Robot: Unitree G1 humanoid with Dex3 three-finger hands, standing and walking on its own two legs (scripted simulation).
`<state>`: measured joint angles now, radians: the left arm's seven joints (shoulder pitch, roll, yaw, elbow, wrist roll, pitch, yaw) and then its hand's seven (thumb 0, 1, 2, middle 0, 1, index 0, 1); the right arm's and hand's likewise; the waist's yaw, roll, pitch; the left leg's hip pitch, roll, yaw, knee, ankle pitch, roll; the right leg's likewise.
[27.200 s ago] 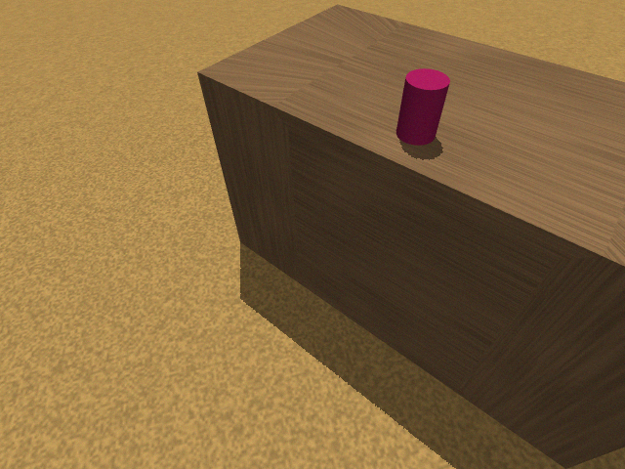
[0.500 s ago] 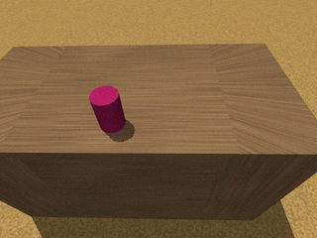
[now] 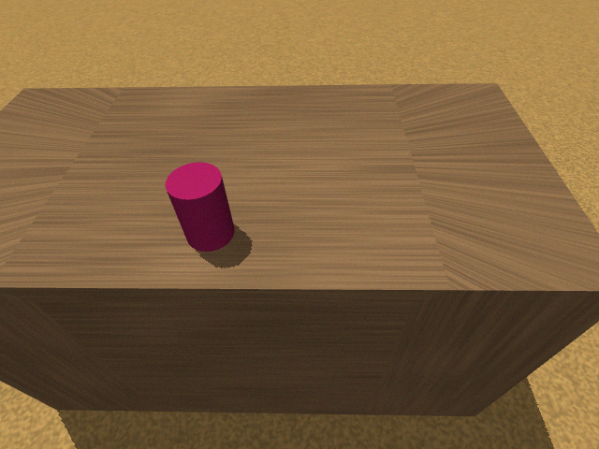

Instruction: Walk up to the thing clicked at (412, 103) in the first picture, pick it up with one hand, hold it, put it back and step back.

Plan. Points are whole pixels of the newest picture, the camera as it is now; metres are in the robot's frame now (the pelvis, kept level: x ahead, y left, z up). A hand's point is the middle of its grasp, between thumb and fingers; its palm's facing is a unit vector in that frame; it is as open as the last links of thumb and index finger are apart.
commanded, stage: stand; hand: left
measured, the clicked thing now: (202, 208) +0.48 +0.18 +0.03
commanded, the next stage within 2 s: none
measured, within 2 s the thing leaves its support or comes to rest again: neither
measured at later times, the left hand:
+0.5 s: hand out of the picture +0.08 +0.25 -0.16, palm faces -0.04 -0.94 -0.35, open 7.4 cm
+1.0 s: hand out of the picture +0.09 +0.26 -0.15, palm faces -0.04 -0.94 -0.35, open 7.4 cm
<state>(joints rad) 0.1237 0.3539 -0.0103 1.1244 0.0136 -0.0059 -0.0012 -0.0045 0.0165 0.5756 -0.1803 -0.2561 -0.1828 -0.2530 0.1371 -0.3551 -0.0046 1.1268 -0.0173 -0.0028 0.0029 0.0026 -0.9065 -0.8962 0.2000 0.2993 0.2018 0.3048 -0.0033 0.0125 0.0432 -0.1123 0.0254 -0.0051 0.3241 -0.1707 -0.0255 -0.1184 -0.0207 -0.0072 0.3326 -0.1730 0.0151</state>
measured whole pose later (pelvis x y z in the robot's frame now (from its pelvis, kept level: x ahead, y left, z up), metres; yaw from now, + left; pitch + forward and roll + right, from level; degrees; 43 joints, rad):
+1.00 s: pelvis +0.01 +0.00 +0.00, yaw +0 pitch -2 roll +0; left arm 0.12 0.35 -0.01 1.11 0.01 -0.01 0.00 0.00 0.91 0.90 -0.20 -0.30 -0.20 -0.30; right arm 0.12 -0.35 0.00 1.12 -0.01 -0.01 0.00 0.00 -0.91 -0.90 0.20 0.30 0.20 0.30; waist 0.00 0.01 0.05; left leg -0.10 0.02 0.00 0.32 -0.19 -0.02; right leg -0.11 -0.02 0.00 0.33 -0.19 0.02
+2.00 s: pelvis +0.01 +0.00 +0.00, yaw -1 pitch -2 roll +0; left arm 0.13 0.35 -0.01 1.11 0.01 -0.01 0.00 0.00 0.91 0.90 -0.20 -0.30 -0.20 -0.30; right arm 0.12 -0.35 -0.01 1.12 -0.01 0.00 0.00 0.00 -0.91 -0.90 0.20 0.30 0.20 0.30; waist 0.00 0.00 0.05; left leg -0.10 0.03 0.01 0.32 -0.19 -0.02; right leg -0.11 -0.02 0.01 0.32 -0.18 0.02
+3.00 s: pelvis -0.13 +0.06 -0.02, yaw -5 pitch -2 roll -1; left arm 0.14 0.40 0.07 0.87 0.02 0.08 0.01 0.00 0.91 0.90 -0.20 -0.30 -0.20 -0.30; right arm 0.14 -0.35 -0.05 0.87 -0.02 0.02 -0.03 0.00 -0.90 -0.90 0.20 0.30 0.21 0.31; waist -0.01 -0.04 0.20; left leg -0.31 0.01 0.07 0.60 -0.27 0.06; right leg -0.35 0.08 0.12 0.95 -0.50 0.02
